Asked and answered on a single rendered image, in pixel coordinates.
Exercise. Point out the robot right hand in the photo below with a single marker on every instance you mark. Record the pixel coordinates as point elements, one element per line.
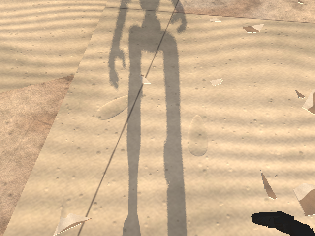
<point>282,222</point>

